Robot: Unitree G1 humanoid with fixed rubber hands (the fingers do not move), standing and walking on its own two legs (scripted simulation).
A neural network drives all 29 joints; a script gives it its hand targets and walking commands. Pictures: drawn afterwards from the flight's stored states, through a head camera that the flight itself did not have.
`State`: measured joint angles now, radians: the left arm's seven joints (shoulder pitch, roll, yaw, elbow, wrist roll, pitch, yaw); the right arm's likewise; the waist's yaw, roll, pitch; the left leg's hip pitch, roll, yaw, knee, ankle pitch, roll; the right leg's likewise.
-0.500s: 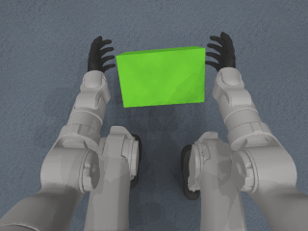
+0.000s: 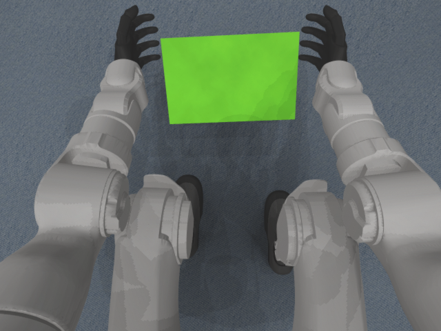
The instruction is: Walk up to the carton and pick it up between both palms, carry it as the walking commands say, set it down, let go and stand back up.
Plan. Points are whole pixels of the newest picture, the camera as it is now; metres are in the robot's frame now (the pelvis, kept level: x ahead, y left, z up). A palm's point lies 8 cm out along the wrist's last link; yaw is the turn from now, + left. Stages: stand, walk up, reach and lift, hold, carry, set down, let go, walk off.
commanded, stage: set down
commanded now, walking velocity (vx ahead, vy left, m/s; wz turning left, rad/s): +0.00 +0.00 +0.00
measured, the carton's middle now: (230, 79) +0.50 +0.03 -0.28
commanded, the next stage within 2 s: none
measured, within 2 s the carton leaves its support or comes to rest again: rests again in 1.62 s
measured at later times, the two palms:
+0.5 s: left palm (130, 59) +0.50 +0.20 -0.16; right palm (331, 59) +0.51 -0.13 -0.17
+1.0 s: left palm (131, 56) +0.51 +0.20 -0.17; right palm (330, 55) +0.52 -0.13 -0.17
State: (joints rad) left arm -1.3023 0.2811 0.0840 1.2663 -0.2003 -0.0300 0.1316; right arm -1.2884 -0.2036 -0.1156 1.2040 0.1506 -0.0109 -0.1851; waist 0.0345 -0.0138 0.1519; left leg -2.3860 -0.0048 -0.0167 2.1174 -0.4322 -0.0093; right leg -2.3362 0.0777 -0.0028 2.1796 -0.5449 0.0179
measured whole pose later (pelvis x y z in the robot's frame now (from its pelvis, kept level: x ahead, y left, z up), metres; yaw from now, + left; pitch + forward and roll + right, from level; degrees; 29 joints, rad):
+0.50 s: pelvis +0.01 +0.00 +0.00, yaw +0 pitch +41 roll +0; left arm -1.29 0.28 0.15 1.29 -0.16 -0.07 0.09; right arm -1.29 -0.20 -0.16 1.23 0.09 -0.04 -0.14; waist 0.03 -0.01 0.13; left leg -2.39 -0.01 -0.02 2.13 -0.46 -0.01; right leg -2.34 0.08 -0.01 2.19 -0.57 0.01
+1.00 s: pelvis +0.01 +0.00 +0.00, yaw +0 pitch +42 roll +0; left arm -1.30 0.29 0.16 1.31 -0.14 -0.11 0.09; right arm -1.32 -0.20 -0.16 1.27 0.07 -0.08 -0.12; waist 0.02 -0.01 0.14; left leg -2.39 -0.01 -0.01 2.13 -0.48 -0.01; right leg -2.34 0.08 0.00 2.19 -0.59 0.02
